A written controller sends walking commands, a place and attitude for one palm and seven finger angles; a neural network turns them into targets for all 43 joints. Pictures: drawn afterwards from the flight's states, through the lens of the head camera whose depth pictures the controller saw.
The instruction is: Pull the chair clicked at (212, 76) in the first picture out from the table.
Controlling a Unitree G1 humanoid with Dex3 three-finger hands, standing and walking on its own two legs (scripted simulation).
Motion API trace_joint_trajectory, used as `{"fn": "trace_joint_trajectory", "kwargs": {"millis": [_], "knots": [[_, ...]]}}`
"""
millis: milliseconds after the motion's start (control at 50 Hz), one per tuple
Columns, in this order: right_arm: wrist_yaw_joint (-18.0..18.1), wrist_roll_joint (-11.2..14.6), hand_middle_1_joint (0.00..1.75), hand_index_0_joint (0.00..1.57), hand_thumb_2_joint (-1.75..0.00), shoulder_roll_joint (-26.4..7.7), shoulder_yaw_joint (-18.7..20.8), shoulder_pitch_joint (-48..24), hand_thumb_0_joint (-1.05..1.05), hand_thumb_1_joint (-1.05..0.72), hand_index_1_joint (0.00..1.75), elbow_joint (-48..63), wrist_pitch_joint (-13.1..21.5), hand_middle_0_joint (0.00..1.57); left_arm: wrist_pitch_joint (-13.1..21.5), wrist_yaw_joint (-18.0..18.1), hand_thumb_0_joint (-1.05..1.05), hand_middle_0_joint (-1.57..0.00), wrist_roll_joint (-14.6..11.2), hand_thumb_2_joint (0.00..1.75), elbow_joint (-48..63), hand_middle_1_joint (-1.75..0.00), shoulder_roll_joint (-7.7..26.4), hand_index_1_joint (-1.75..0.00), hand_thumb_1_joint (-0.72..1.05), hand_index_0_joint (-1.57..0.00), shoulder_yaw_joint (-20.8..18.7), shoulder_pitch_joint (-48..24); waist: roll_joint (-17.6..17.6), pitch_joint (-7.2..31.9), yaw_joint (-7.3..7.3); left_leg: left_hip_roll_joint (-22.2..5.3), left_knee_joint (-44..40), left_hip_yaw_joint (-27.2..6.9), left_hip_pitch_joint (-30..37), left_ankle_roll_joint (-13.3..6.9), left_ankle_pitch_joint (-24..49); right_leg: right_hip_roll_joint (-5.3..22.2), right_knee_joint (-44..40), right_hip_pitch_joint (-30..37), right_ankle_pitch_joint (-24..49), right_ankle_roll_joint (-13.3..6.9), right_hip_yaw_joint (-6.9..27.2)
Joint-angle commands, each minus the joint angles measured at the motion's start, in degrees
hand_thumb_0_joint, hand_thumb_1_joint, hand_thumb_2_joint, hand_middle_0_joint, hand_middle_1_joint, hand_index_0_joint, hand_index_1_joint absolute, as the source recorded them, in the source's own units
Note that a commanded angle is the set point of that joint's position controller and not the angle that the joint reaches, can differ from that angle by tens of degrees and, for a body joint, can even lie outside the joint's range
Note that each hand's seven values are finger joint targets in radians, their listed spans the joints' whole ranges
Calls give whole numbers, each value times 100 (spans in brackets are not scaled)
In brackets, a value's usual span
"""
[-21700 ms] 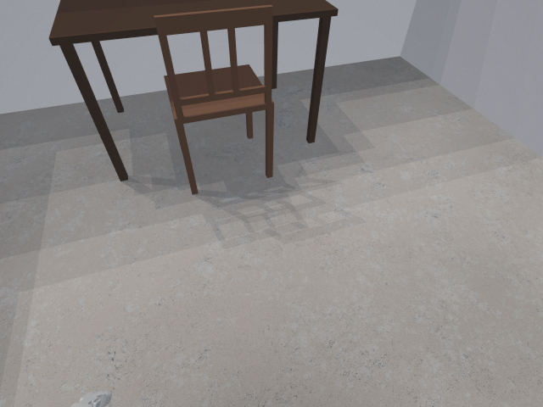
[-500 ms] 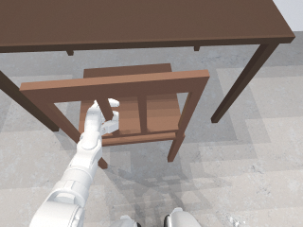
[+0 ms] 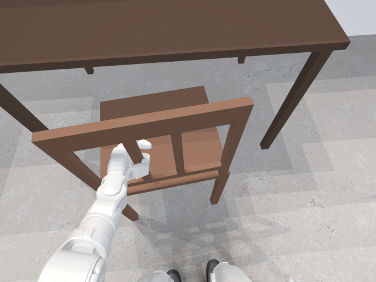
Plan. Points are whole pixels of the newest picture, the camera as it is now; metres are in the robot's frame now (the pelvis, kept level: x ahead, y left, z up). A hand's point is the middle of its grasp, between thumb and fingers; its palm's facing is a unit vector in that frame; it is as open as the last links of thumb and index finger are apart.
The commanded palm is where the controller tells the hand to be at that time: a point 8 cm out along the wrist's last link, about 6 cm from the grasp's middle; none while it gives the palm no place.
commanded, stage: step backward, pulling the chair out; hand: left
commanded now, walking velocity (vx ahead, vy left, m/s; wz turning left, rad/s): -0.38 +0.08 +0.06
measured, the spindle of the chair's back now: (139, 161) +0.40 +0.12 -0.10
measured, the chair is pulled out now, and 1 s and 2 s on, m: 0.10 0.24 0.49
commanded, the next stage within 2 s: stop walking, hand still on the chair in 2.00 s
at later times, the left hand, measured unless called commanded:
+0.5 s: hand (142, 200) +0.29 +0.10 -0.06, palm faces -0.06 -0.99 -0.14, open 5.4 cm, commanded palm +0.29 +0.15 -0.06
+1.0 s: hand (146, 226) +0.23 +0.09 -0.06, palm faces -0.03 -0.98 -0.19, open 5.5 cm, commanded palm +0.21 +0.14 -0.06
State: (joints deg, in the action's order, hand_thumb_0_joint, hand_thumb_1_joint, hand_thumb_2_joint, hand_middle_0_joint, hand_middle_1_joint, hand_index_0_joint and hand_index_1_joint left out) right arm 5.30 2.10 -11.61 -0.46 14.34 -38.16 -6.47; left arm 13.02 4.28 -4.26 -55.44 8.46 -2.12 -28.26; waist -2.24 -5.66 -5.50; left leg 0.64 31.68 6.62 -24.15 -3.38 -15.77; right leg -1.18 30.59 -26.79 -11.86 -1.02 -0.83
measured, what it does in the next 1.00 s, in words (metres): walks backwards: right foot, then left foot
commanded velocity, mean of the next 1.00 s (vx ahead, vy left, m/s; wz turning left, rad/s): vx -0.38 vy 0.02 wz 0.05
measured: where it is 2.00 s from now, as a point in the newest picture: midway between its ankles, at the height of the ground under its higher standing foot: outside the picture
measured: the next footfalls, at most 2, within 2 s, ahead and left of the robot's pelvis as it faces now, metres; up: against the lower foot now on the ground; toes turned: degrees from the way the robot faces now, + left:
right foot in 0.66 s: -0.15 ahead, -0.17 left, +0.00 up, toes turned -5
left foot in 0.90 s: -0.11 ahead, +0.09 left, +0.00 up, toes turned -2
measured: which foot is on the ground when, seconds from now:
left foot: down 0.00-0.70, up 0.72-0.88, down 0.90-1.00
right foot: down 0.00-0.34, up 0.36-0.64, down 0.66-1.00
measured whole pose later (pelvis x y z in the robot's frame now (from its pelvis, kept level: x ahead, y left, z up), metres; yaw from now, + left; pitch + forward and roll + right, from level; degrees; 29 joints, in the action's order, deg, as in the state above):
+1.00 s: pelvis -0.16 -0.03 +0.00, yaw -1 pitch +4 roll +1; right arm 6.9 1.6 -19.6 2.6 9.8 -42.3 -0.6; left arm 9.3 6.0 -1.4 -55.7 11.3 -2.4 -33.1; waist 1.7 -11.3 -3.5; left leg 0.9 29.9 0.0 -19.8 -0.2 -14.2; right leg 5.2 33.8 -22.6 -11.6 2.4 0.1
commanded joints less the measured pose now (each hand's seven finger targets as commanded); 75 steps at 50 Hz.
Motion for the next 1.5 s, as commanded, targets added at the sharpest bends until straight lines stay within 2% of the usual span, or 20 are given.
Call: {"fn": "trace_joint_trajectory", "kwargs": {"millis": [0, 140, 240, 340, 400, 580, 640, 700, 760, 820, 920, 960, 1020, 1140, 1180, 1200, 1220, 1280, 1400, 1480], "knots": [[158, 97, 30, 20, -90, -1030, 351, 438, 0, -90, 30, 349, 280, 20, 334, 76, 0, -50, 279, 90, 1066, -145, 1080, -145, 90, -50, 64, -1697, 174, 3114, 124, -817, 195, -900, 1031, 398, 2128, 1162, -88, 1597, 3548, -260, 914], [162, 183, 30, 20, -90, -1103, 314, 152, 0, -90, 30, 182, 529, 20, 257, 135, 0, -50, 311, 90, 755, -145, 1092, -145, 90, -50, 141, -1924, 697, 2704, 229, -220, 788, -979, 313, 402, -913, 1876, -1029, 1795, 2408, -281, 1392], [252, 168, 30, 20, -90, -1225, 281, 68, 0, -90, 30, 212, 655, 20, 275, 147, 0, -50, 289, 90, 968, -145, 831, -145, 90, -50, 393, -1899, 94, 2744, 112, -718, -582, -1315, 1055, 192, 1606, 902, -253, 1313, 1607, 67, 343], [186, 7, 30, 20, -90, -1047, 236, -276, 0, -90, 30, 379, 693, 20, 298, 118, 0, -50, 229, 90, 1154, -145, 563, -145, 90, -50, 536, -2317, -1006, 2307, 296, -1896, -1711, -2598, 1170, -320, 543, 287, 2245, 194, -1480, -32, 391], [150, -111, 30, 20, -90, -969, 259, -75, 0, -90, 30, 214, 785, 20, 357, 211, 0, -50, 275, 90, 1000, -145, 699, -145, 90, -50, 310, -2324, -348, 2429, 302, -2014, -941, -2208, 2237, -523, 3014, 324, 2249, -236, -1771, 15, 424], [54, -205, 30, 20, -90, -1083, 287, 133, 0, -90, 30, -134, 1171, 20, 500, 195, 0, -50, 505, 90, 579, -145, 1009, -145, 90, -50, 1, -2074, -1241, 2607, 293, -1684, -331, -1615, 2793, -339, 3467, 242, 303, 449, -1112, 106, 48], [16, -134, 30, 20, -90, -1047, 312, 27, 0, -90, 30, -136, 1167, 20, 529, 110, 0, -50, 504, 90, 669, -145, 1157, -145, 90, -50, -96, -1824, -576, 2761, 370, -1224, 313, -1120, 2233, 28, 2950, 483, -892, 1319, 1178, 97, 154], [124, -21, 30, 20, -90, -1016, 347, -295, 0, -90, 30, 34, 1033, 20, 413, 138, 0, -50, 457, 90, 625, -145, 1833, -145, 90, -50, -534, -1704, 1510, 2542, 422, -255, 1534, -768, 256, 567, -409, 1961, -547, 2128, 3861, -543, 1307], [124, -69, 30, 20, -90, -973, 223, -605, 0, -90, 30, 58, 1046, 20, 307, 145, 0, -50, 514, 90, 903, -145, 1701, -145, 90, -50, -535, -1849, 1008, 2294, 521, -207, 1824, -1294, -561, 544, -1089, 2318, -276, 2638, 4533, -711, 1280], [217, -40, 30, 20, -90, -1107, 212, -337, 0, -90, 30, -110, 989, 20, 96, 201, 0, -50, 463, 90, 798, -145, 1608, -145, 90, -50, -488, -1650, 913, 2282, 397, -255, 322, -1103, -146, 537, -247, 1919, 134, 3101, 5142, -376, 819], [165, 17, 30, 20, -90, -1312, 413, 192, 0, -90, 30, 48, 719, 20, -33, 118, 0, -50, 363, 90, 969, -145, 970, -145, 90, -50, 22, -1836, 353, 2820, 303, -1031, -32, -1188, 2486, 133, 5506, 781, 520, 1563, 2868, 216, 108], [33, -118, 30, 20, -90, -1183, 400, 99, 0, -90, 30, 154, 676, 20, 85, 63, 0, -50, 427, 90, 1339, -145, 795, -145, 90, -50, 117, -1955, -1089, 3080, 230, -1361, 53, -1683, 3461, -42, 7177, 520, 855, 691, 283, 149, 61], [-173, -249, 30, 20, -90, -1142, 436, -8, 0, -90, 30, 294, 672, 20, 95, 17, 0, -50, 459, 90, 1440, -145, 772, -145, 90, -50, 40, -1397, -1659, 2826, 350, -1656, -105, -1886, 3538, -208, 7050, 317, 1194, 218, -1407, -7, 36], [-199, -154, 30, 20, -90, -1070, 352, -17, 0, -90, 30, 368, 751, 20, 215, 48, 0, -50, 434, 90, 1471, -145, 1099, -145, 90, -50, -146, -1295, -1148, 2540, 316, -1525, 180, -1610, 2538, -88, 5338, 405, -490, 1507, 744, -29, 106], [-76, -75, 30, 20, -90, -1042, 323, -84, 0, -90, 30, 373, 739, 20, 257, 39, 0, -50, 443, 90, 1211, -145, 1531, -145, 90, -50, -350, -1327, 7, 2507, 330, -951, 684, -1064, 1012, 358, 2691, 1268, -665, 2754, 4075, -283, 709], [9, 0, 30, 20, -90, -1019, 337, -113, 0, -90, 30, 379, 747, 20, 200, 53, 0, -50, 374, 90, 1083, -145, 1597, -145, 90, -50, -383, -1407, 821, 2567, 323, -359, 1364, -784, 367, 609, -131, 1963, -598, 2960, 5298, -668, 1199], [54, 22, 30, 20, -90, -1088, 352, -317, 0, -90, 30, 335, 772, 20, 43, 76, 0, -50, 337, 90, 904, -145, 1708, -145, 90, -50, -507, -1459, 1188, 2619, 449, -131, 2106, -1074, 50, 615, -1370, 2359, -552, 2853, 5601, -857, 1316], [122, -93, 30, 20, -90, -964, 180, -559, 0, -90, 30, 141, 814, 20, -88, 88, 0, -50, 405, 90, 753, -145, 1546, -145, 90, -50, -420, -1585, 624, 2309, 483, -212, 2420, -1448, -70, 599, -1402, 2441, -537, 2386, 4557, -870, 1019], [238, -32, 30, 20, -90, -986, 141, -259, 0, -90, 30, -84, 766, 20, -292, 177, 0, -50, 346, 90, 671, -145, 1196, -145, 90, -50, -170, -1551, 1172, 2542, 425, -134, 522, -972, 443, 630, -859, 2047, -448, 2680, 4203, -490, 566], [316, -3, 30, 20, -90, -1253, 277, -211, 0, -90, 30, 7, 694, 20, -322, 113, 0, -50, 268, 90, 914, -145, 834, -145, 90, -50, 265, -1808, 553, 2527, 310, -934, -1111, -1244, 1559, 322, 2596, 1067, 273, 1915, 2634, 146, -44]]}}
